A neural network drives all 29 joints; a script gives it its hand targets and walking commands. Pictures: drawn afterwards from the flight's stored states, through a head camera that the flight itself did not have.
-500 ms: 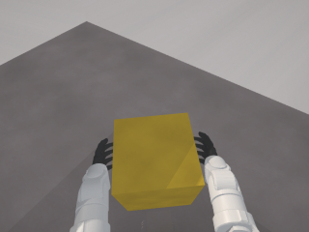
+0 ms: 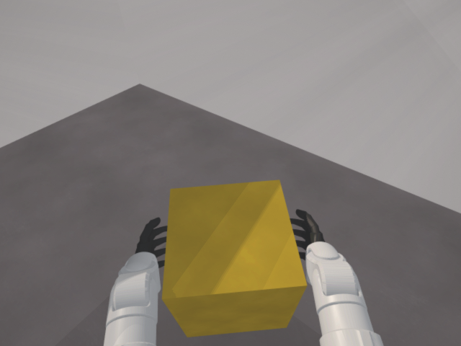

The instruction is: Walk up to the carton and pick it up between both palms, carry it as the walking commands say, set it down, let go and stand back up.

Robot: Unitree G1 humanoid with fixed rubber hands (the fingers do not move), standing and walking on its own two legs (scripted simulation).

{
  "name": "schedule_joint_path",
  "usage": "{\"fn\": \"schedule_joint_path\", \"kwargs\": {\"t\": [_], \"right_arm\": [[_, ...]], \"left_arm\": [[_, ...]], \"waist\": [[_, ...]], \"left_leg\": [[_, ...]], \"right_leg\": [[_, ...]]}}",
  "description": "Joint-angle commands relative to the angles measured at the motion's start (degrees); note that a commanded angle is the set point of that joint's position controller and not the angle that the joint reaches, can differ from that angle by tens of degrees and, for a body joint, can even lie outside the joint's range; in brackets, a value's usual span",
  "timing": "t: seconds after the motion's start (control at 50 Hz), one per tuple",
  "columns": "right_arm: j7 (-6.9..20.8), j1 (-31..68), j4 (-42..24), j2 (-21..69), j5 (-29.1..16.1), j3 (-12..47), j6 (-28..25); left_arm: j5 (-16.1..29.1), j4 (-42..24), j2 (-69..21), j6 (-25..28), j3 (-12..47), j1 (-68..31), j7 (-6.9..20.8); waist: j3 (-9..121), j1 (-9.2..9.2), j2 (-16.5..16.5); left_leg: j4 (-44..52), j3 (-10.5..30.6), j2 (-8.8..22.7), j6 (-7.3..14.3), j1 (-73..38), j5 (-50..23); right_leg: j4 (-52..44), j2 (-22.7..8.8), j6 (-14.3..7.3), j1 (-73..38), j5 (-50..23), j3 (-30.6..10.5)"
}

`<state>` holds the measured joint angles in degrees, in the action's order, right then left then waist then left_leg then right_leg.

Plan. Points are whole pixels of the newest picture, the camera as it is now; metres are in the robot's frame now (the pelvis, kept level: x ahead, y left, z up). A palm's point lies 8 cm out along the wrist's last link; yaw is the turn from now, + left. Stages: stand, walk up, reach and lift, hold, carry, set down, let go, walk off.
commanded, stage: reach and lift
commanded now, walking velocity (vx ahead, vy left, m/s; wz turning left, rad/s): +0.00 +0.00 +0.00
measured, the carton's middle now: (231, 261) +0.31 +0.03 -0.04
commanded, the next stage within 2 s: hold in 1.32 s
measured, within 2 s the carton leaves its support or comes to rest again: neither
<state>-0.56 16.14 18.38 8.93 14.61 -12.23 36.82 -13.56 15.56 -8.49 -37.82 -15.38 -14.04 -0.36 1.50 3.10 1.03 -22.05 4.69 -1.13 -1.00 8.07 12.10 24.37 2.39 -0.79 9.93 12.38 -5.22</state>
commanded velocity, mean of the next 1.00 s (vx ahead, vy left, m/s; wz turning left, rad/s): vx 0.00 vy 0.00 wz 0.00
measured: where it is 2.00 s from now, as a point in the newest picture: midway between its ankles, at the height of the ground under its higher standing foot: outside the picture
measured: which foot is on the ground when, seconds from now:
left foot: down 0.00-1.00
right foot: down 0.00-1.00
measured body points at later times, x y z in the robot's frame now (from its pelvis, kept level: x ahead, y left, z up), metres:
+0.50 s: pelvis +0.00 +0.00 +0.00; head -0.04 +0.00 +0.45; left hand +0.29 +0.17 +0.03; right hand +0.30 -0.14 +0.03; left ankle +0.00 +0.13 -0.74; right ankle +0.01 -0.11 -0.74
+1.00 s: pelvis +0.00 +0.01 +0.00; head -0.02 +0.01 +0.45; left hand +0.30 +0.17 +0.03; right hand +0.30 -0.14 +0.03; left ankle +0.00 +0.13 -0.74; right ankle +0.01 -0.11 -0.74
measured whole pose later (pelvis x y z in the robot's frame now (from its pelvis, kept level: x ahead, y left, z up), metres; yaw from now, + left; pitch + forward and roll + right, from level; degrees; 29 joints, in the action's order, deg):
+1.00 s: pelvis +0.00 +0.01 +0.00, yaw +1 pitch -5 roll +0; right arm -0.4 12.8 11.1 8.2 13.9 -10.7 43.3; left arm -13.9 11.8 -8.3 -43.7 -11.7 -13.4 -0.2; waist -0.4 -0.3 0.6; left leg -20.1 5.1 -1.8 -0.1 3.6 11.7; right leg 20.6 1.5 0.1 4.4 11.4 -5.0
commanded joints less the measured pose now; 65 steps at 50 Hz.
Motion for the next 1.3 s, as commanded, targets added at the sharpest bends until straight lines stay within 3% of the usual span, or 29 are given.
{"fn": "schedule_joint_path", "kwargs": {"t": [0.0, 0.02, 0.04, 0.14, 0.2, 0.24, 0.26, 0.32, 0.34, 0.36, 0.5, 0.54, 0.56, 0.6, 0.66, 0.74, 0.76, 0.78, 0.82, 0.96, 0.98, 1.0, 1.04, 1.06, 1.12, 1.14, 1.22, 1.26, 1.28], "right_arm": [[14.0, 33.4, -6.3, 52.7, -13.7, 33.5, -0.9], [13.9, 31.8, -2.8, 54.2, -13.4, 33.3, 0.3], [13.9, 31.2, -3.2, 53.2, -13.8, 33.0, 0.7], [14.0, 31.7, -2.8, 52.7, -13.6, 30.9, 2.2], [13.8, 35.5, -9.7, 54.5, -15.6, 34.7, 1.6], [13.2, 31.5, -5.4, 53.0, -14.1, 32.7, 3.0], [13.0, 29.4, -4.5, 52.4, -13.3, 31.1, 3.0], [13.0, 33.1, -8.5, 52.9, -14.9, 33.8, 2.8], [12.9, 31.4, -8.7, 54.1, -15.7, 34.5, 2.9], [12.8, 32.8, -9.0, 52.7, -15.2, 33.6, 3.0], [12.7, 32.8, -7.7, 52.1, -14.9, 32.4, 3.2], [12.8, 33.7, -6.7, 51.5, -14.5, 30.9, 3.7], [12.7, 32.2, -6.1, 52.1, -14.6, 30.8, 3.4], [13.0, 31.6, -4.9, 52.5, -14.2, 30.0, 3.8], [13.2, 32.5, -8.4, 50.9, -15.4, 32.4, 3.7], [13.2, 31.4, -9.4, 51.0, -15.3, 32.4, 3.8], [13.4, 29.5, -9.6, 51.1, -15.8, 32.8, 3.7], [13.1, 34.0, -12.8, 50.7, -15.9, 34.0, 3.6], [13.1, 28.3, -9.1, 49.5, -14.4, 31.9, 4.0], [12.8, 26.5, -11.1, 49.9, -15.3, 32.6, 4.2], [13.0, 24.8, -12.6, 50.4, -14.8, 34.1, 4.4], [12.8, 28.4, -15.9, 49.5, -15.9, 34.5, 3.8], [12.7, 23.9, -13.1, 50.8, -15.2, 34.4, 4.2], [12.8, 25.7, -14.0, 50.7, -15.7, 34.7, 4.1], [12.6, 24.0, -13.6, 51.9, -16.3, 35.4, 4.4], [12.4, 24.3, -15.9, 50.0, -15.8, 34.8, 4.0], [12.6, 26.9, -16.5, 51.1, -16.2, 36.2, 4.5], [12.2, 24.2, -14.9, 52.4, -15.8, 35.4, 4.8], [12.3, 25.2, -14.7, 51.6, -15.7, 35.6, 4.8]], "left_arm": [[13.7, -1.5, -57.8, -0.6, 35.9, -30.5, 12.6], [14.1, -3.8, -55.5, -1.0, 36.1, -33.3, 12.5], [13.3, -2.9, -55.1, -1.8, 35.4, -31.3, 12.5], [12.6, -2.1, -53.9, -3.4, 34.0, -32.5, 12.6], [13.9, -4.8, -56.4, -3.3, 37.1, -32.9, 12.8], [13.6, -3.9, -53.2, -3.5, 35.4, -32.2, 12.2], [12.9, -4.0, -53.3, -3.6, 35.0, -33.0, 12.6], [13.0, -3.8, -52.9, -3.3, 35.0, -31.3, 12.8], [12.7, -4.1, -53.2, -3.5, 35.3, -30.8, 12.8], [14.4, -5.7, -53.8, -3.2, 36.9, -33.4, 12.7], [14.3, -4.2, -53.5, -3.0, 36.2, -34.9, 13.1], [13.6, -2.7, -53.0, -3.1, 35.1, -34.4, 12.9], [14.0, -3.9, -53.5, -3.2, 36.0, -36.3, 12.9], [13.8, -3.9, -53.1, -3.2, 36.4, -35.5, 12.8], [13.8, -3.8, -54.2, -3.3, 36.1, -33.7, 12.4], [13.8, -5.5, -54.5, -3.0, 36.4, -31.6, 11.8], [13.1, -5.4, -54.6, -3.5, 36.4, -31.0, 11.8], [14.0, -4.4, -54.9, -3.2, 35.9, -30.5, 11.8], [13.9, -6.0, -54.0, -3.4, 36.2, -32.1, 12.1], [15.0, -7.9, -53.7, -3.8, 37.3, -30.0, 12.2], [14.8, -7.4, -53.6, -3.7, 37.3, -26.5, 12.2], [14.5, -6.4, -55.8, -4.1, 38.0, -25.8, 12.3], [14.7, -8.9, -53.0, -3.7, 37.9, -26.1, 12.1], [14.7, -8.9, -53.8, -4.1, 38.4, -27.3, 12.2], [14.6, -10.3, -52.8, -3.9, 38.5, -25.8, 12.2], [14.9, -10.4, -53.1, -4.1, 39.2, -25.5, 12.5], [14.5, -7.1, -53.6, -4.3, 37.1, -24.0, 12.8], [15.5, -11.4, -52.6, -3.9, 38.9, -27.2, 13.1], [15.6, -10.6, -52.2, -3.5, 38.4, -26.8, 12.9]], "waist": [[13.4, -0.96, 0.7], [14.5, -0.56, -3.0], [12.9, -0.21, -0.4], [7.9, -0.81, -0.6], [15.1, -0.84, 1.3], [11.8, -1.86, -4.0], [11.0, -2.95, -0.1], [13.1, -1.16, -3.3], [13.0, -0.98, 0.0], [12.9, -2.63, -0.9], [14.1, -4.29, -2.2], [9.2, -4.09, -1.6], [10.4, -4.16, 2.1], [11.4, -4.49, -0.9], [12.2, -3.92, 1.2], [14.1, -3.68, -1.6], [14.3, -2.98, 2.9], [15.2, -2.68, -2.8], [11.4, -4.0, 0.6], [12.8, -3.9, 0.7], [12.7, -3.48, -3.1], [13.5, -3.24, 1.1], [12.6, -3.61, -2.5], [14.2, -3.24, 1.4], [14.3, -3.02, -1.4], [12.7, -3.73, 1.9], [11.6, -2.95, -2.8], [13.4, -3.61, -1.0], [12.7, -3.74, -5.2]], "left_leg": [[2.5, -1.1, -3.8, 0.3, -3.6, -11.0], [2.9, -0.9, -3.4, 0.8, -4.6, -8.8], [3.2, -0.8, -3.6, 0.6, -4.6, -9.1], [3.3, -0.3, -3.5, 0.8, -3.1, -7.4], [2.5, -0.2, -3.8, 0.5, -6.1, -12.5], [2.5, 0.1, -3.2, 1.0, -6.2, -10.2], [2.8, -0.1, -3.7, 0.6, -4.7, -10.0], [2.5, -0.5, -3.6, 1.1, -4.5, -9.4], [2.4, -0.7, -4.1, 1.0, -5.0, -10.8], [2.7, 0.2, -3.5, 0.7, -3.6, -11.1], [2.7, 0.6, -3.6, 0.8, -4.8, -8.5], [3.2, 0.5, -3.0, 1.0, -3.2, -5.8], [2.9, -0.2, -3.7, 0.4, -2.7, -5.7], [3.2, 0.4, -3.3, 0.7, -4.2, -8.0], [3.1, 0.5, -3.7, 0.3, -5.4, -9.7], [2.6, 0.9, -3.4, 0.3, -7.3, -14.1], [3.3, 0.7, -3.5, 0.1, -5.9, -13.5], [3.1, 0.8, -3.5, 0.7, -6.6, -13.7], [3.5, 1.0, -3.6, 0.1, -6.5, -12.9], [3.4, 0.9, -3.2, 0.1, -7.3, -15.6], [3.3, 0.8, -3.2, 0.5, -8.6, -18.5], [3.1, 0.5, -3.6, 0.1, -8.7, -18.0], [3.1, 0.9, -3.1, 0.5, -8.4, -19.2], [3.2, 0.8, -3.6, 0.3, -8.5, -16.7], [3.1, 0.9, -3.6, 0.6, -8.8, -18.6], [2.8, 0.7, -3.6, 0.3, -8.6, -18.4], [3.6, 0.1, -3.7, 1.4, -6.4, -11.3], [3.2, 0.3, -3.7, 1.2, -6.2, -12.2], [3.3, 1.0, -2.9, 1.5, -6.3, -12.8]], "right_leg": [[-3.3, 2.5, 0.8, -7.7, -10.0, -0.3], [-4.1, 2.4, 1.4, -7.7, -7.3, 0.1], [-4.5, 2.1, 1.2, -8.2, -7.5, 0.0], [-4.9, 1.9, 0.9, -6.8, -6.2, 0.0], [-3.9, 1.9, 1.1, -10.3, -12.2, -0.4], [-4.6, 2.1, 1.3, -8.3, -9.4, 0.1], [-5.1, 1.5, 1.0, -9.4, -10.4, -0.5], [-4.7, 1.7, 1.8, -10.6, -10.8, 0.0], [-4.5, 1.6, 1.4, -10.9, -12.6, -0.4], [-4.0, 2.1, 1.2, -11.0, -12.0, 0.1], [-4.9, 2.0, 1.3, -9.8, -9.7, 0.3], [-4.7, 2.0, 1.2, -8.2, -6.4, 0.8], [-4.6, 1.8, 0.8, -9.7, -7.1, 0.4], [-4.6, 2.2, 1.0, -8.7, -8.8, 0.9], [-4.5, 2.3, 0.7, -9.4, -10.2, 0.8], [-4.4, 2.5, 1.2, -9.7, -12.8, 0.8], [-4.1, 2.4, 0.9, -11.6, -13.4, 0.6], [-4.2, 2.9, 1.3, -11.2, -12.8, 0.7], [-5.3, 2.4, 0.8, -9.5, -11.5, 0.4], [-4.8, 2.6, 0.9, -10.6, -13.6, 0.2], [-5.2, 2.9, 1.3, -9.7, -15.4, 0.5], [-4.8, 2.7, 1.1, -10.6, -15.2, 0.2], [-4.7, 2.6, 1.5, -10.5, -17.6, 0.3], [-4.7, 2.3, 1.1, -11.1, -15.6, 0.0], [-4.8, 2.0, 1.8, -11.1, -19.0, -0.2], [-4.8, 1.8, 1.5, -10.0, -18.0, -0.5], [-5.5, 2.2, 1.7, -10.7, -12.3, 0.2], [-5.0, 2.1, 1.6, -11.6, -13.9, 0.1], [-4.8, 2.6, 1.6, -10.3, -12.8, 0.6]]}}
